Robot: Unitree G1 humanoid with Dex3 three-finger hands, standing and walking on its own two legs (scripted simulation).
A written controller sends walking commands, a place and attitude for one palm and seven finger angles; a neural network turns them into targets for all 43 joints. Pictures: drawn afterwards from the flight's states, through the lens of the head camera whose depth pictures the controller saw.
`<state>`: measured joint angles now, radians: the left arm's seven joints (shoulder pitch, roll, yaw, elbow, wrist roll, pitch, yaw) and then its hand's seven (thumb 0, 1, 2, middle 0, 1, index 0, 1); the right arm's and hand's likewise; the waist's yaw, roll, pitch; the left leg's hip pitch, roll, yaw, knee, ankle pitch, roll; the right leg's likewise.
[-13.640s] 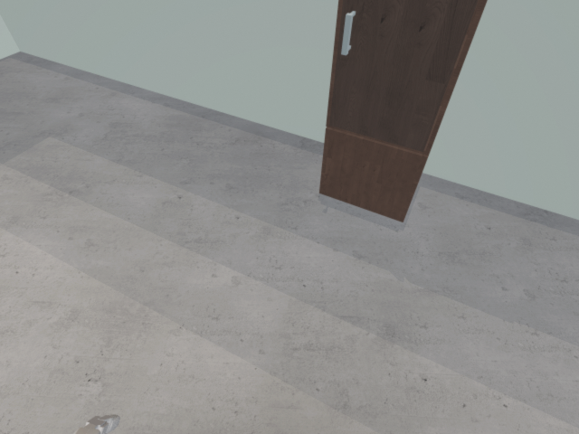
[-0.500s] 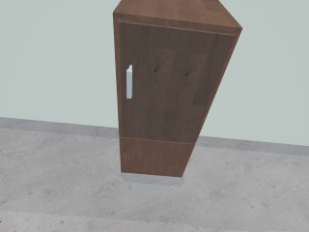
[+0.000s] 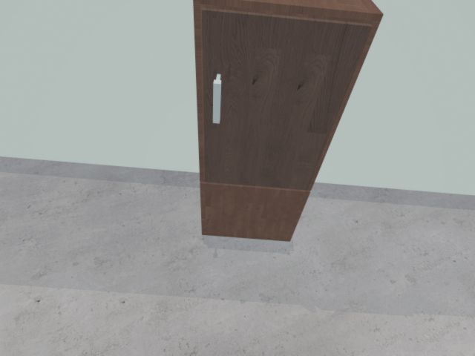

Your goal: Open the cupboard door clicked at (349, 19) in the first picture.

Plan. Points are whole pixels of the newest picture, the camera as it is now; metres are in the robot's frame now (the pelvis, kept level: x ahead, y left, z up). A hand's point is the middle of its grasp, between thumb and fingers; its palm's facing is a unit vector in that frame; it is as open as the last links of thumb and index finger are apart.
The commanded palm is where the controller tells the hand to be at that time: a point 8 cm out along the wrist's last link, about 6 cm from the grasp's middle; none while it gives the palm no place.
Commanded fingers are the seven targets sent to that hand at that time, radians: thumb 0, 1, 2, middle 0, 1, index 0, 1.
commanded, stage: come to a stop and stand still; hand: left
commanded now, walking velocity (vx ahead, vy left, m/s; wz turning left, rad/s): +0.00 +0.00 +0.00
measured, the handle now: (217, 98) +0.74 +0.11 +0.03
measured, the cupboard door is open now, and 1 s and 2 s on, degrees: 0 0 0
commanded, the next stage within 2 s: look again from close up in 0.30 s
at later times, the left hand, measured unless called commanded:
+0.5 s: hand out of the picture -0.05 +0.16 -0.18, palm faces +0.04 -0.99 -0.14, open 7.4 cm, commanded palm none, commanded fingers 0.00 0.90 0.90 -0.20 -0.30 -0.20 -0.30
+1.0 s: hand out of the picture +0.01 +0.15 -0.17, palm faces +0.02 -0.99 -0.15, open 7.3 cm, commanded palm +0.12 +0.20 -0.07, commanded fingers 0.00 0.88 0.89 -0.20 -0.31 -0.20 -0.31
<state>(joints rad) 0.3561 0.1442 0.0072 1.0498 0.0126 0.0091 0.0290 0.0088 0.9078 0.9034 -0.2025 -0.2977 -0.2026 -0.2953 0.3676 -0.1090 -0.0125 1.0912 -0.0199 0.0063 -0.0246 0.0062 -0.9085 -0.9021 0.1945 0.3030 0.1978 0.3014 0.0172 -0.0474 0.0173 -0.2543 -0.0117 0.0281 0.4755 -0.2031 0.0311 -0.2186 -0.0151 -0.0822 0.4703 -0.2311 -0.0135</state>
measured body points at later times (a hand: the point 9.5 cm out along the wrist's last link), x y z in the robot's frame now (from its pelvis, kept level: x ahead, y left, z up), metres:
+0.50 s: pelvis +0.00 +0.01 +0.00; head +0.00 +0.02 +0.45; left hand -0.05 +0.21 -0.16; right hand -0.02 -0.19 -0.16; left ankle +0.03 +0.10 -0.74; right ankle +0.01 -0.11 -0.74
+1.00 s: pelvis +0.02 +0.00 +0.00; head +0.03 +0.00 +0.45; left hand +0.01 +0.20 -0.16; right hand +0.00 -0.21 -0.16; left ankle +0.03 +0.10 -0.74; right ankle +0.01 -0.11 -0.74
